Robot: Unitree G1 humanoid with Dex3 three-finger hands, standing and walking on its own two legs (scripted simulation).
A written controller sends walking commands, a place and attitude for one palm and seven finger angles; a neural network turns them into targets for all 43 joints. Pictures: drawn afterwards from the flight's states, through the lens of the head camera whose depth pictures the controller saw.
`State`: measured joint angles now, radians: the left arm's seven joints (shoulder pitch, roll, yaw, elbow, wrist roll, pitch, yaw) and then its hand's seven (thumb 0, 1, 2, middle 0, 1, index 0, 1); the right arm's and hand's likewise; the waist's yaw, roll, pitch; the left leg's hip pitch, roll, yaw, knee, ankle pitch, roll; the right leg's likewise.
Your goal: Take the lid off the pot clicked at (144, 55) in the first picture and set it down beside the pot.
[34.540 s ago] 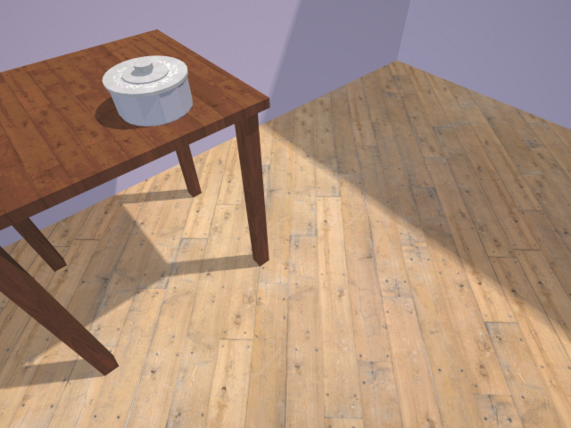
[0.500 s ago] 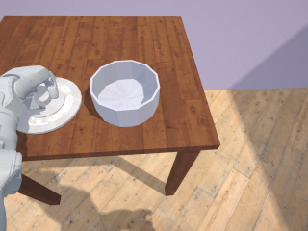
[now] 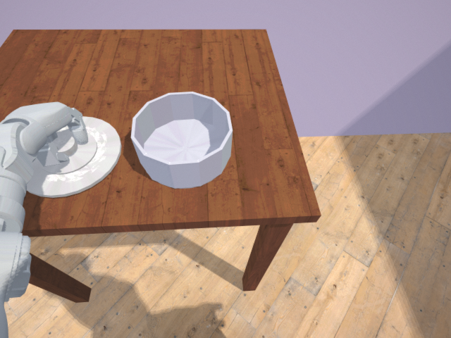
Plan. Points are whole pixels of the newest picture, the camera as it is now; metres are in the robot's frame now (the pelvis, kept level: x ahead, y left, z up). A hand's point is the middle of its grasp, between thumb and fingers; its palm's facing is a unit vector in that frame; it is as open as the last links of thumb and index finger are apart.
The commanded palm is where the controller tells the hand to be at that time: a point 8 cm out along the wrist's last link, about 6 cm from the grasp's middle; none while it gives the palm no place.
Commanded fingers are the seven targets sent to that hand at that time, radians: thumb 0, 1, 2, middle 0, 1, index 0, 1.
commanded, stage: open the fingers wide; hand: left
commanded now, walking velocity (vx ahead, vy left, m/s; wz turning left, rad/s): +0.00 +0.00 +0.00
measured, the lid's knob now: (64, 145) +0.47 +0.30 +0.05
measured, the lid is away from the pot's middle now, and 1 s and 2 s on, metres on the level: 0.23 0.23 0.23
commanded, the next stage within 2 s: raise the empty hand in 0.52 s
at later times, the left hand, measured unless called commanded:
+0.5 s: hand (54, 151) +0.43 +0.30 +0.08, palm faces -0.42 -0.09 -0.90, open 10.9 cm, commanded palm +0.45 +0.30 +0.13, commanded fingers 0.00 -0.06 0.75 -0.39 -0.78 -0.39 -0.78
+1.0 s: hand (39, 136) +0.44 +0.31 +0.11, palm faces -0.37 -0.09 -0.92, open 11.1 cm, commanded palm +0.44 +0.31 +0.18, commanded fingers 0.00 -0.06 0.75 -0.39 -0.78 -0.39 -0.78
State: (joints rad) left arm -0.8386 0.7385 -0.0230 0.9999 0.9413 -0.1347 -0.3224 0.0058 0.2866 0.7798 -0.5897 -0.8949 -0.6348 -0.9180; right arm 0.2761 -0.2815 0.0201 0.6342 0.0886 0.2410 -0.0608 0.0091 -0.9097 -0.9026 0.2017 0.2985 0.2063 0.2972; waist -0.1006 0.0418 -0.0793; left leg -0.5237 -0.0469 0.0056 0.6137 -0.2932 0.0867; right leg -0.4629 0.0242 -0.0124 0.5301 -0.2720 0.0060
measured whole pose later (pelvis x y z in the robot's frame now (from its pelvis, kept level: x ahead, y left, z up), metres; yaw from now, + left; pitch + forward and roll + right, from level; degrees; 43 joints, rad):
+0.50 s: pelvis -0.01 +0.00 +0.00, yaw +1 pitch +11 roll -2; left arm -0.87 0.72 -0.07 1.01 0.94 -0.12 -0.31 0.00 -0.04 0.74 -0.41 -0.79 -0.41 -0.79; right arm 0.27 -0.28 0.02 0.65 0.09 0.24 -0.06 0.01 -0.91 -0.90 0.20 0.30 0.21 0.30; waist -0.09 0.03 -0.07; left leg -0.52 -0.05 0.00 0.61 -0.28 0.09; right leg -0.46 0.02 -0.02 0.53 -0.27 0.00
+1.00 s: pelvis +0.00 +0.01 +0.00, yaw +0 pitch +10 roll -2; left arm -0.87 0.75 -0.05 0.96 0.93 -0.08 -0.35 0.00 -0.05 0.74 -0.41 -0.78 -0.41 -0.78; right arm 0.27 -0.28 0.03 0.63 0.10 0.25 -0.05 0.01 -0.91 -0.90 0.20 0.30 0.21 0.30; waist -0.10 0.04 -0.07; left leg -0.47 -0.06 0.00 0.58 -0.28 0.10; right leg -0.41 0.01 -0.01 0.49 -0.26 0.01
